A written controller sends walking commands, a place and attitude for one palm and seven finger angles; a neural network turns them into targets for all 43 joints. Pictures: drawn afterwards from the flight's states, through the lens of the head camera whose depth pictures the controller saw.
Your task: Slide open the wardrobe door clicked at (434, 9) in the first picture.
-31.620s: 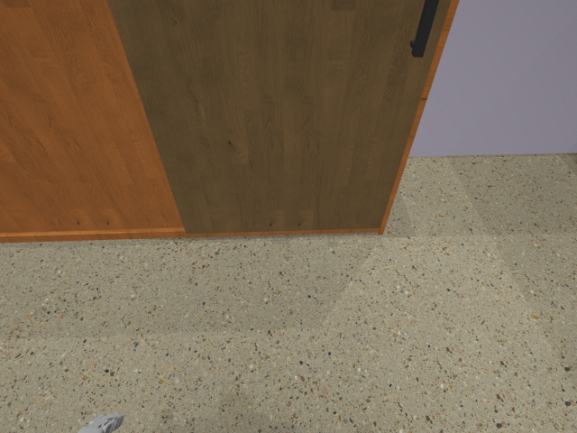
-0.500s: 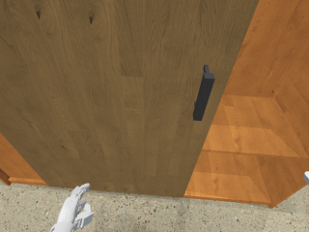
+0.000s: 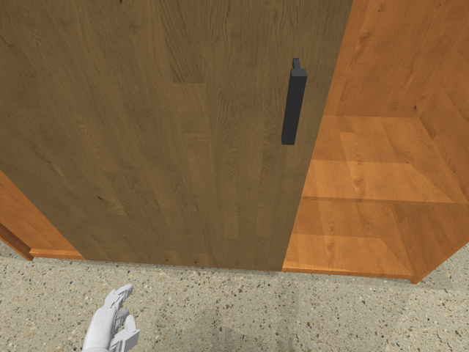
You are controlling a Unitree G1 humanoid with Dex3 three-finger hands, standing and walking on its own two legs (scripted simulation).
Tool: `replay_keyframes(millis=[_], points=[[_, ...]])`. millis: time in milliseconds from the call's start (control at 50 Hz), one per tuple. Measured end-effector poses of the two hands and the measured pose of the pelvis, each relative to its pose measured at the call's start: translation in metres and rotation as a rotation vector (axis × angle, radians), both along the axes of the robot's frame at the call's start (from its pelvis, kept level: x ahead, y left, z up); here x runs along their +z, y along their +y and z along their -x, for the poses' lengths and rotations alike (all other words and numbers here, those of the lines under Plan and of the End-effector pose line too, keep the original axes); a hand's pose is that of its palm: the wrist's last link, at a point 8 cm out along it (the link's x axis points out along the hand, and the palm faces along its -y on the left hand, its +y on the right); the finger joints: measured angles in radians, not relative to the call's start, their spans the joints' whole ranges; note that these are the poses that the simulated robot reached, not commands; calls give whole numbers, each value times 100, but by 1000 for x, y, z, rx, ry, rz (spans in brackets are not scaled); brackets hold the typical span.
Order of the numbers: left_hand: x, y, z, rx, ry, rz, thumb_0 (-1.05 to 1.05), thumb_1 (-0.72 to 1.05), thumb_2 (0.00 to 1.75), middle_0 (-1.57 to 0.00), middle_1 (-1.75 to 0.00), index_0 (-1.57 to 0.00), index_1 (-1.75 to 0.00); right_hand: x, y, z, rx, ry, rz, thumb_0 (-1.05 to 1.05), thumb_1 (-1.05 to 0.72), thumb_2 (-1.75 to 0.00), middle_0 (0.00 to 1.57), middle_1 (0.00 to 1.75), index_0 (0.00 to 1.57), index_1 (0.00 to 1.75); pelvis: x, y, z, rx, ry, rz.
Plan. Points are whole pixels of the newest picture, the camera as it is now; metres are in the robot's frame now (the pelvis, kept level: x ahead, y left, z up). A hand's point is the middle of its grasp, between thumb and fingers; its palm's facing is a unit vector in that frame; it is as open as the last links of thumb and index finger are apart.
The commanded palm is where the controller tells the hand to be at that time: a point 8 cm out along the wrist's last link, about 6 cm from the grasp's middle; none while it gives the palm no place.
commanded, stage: step back with the hand held close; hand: right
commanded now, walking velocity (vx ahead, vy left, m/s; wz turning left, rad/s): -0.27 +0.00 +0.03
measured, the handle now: (291, 102) +0.52 -0.09 +0.16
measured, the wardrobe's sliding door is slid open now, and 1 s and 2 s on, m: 0.56 0.56 0.56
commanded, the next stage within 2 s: stop stepping back and stand still in 0.42 s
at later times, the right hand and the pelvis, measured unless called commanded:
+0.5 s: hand out of the picture +0.14 -0.27 +0.18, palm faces +0.41 +0.81 -0.42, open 7.4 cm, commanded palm +0.10 -0.30 +0.19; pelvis -0.07 -0.02 +0.00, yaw +6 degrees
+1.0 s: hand out of the picture +0.13 -0.32 +0.15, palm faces +0.42 +0.85 -0.33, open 7.4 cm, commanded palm +0.06 -0.34 +0.19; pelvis -0.10 -0.06 +0.00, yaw +5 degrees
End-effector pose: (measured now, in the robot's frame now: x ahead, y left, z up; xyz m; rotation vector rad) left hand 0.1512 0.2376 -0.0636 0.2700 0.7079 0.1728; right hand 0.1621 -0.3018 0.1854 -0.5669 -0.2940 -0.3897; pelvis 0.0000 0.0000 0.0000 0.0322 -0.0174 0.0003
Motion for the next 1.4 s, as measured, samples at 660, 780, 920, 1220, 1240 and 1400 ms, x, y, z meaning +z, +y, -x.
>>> replay_keyframes(millis=[660, 780, 920, 1220, 1240, 1400], points=[[10, -26, 106, 94, -15, -15, 1, 90, 90, -21, -30, -20, -30, -15, -11, 34, 195, -11, -88, 1, -89, -90, 21, 30, 21, 31, 1, -30, 92, 106, 41, -4], [28, -21, 147, 108, -12, -24, 1, 90, 90, -21, -30, -20, -30, 4, -9, 70, 210, 77, -3, 2, -89, -90, 21, 30, 21, 31, 15, -29, 107, 111, 50, 6], [7, -11, 176, 141, 116, -63, 1, 90, 90, -21, -30, -20, -30, -1, -37, 91, 88, 23, -52, 1, -89, -90, 21, 31, 22, 31, 11, -44, 110, 135, 41, 25], [1, -73, 132, 66, -24, 70, 1, 90, 90, -21, -30, -20, -30, 8, -38, 65, 156, 3, 0, 1, -89, -90, 21, 30, 21, 31, 6, -58, 101, 113, 32, 14], [0, -74, 129, 59, -23, 77, 1, 90, 90, -21, -30, -20, -30, 8, -38, 66, 150, 11, 2, 1, -89, -90, 21, 30, 21, 31, 6, -58, 100, 114, 36, 13], [-18, -57, 114, 25, 47, 71, 1, 90, 90, -21, -30, -21, -30, -60, -55, 51, 66, 299, -99, 0, -90, -90, 20, 30, 21, 31, 4, -67, 96, 87, 48, 18]])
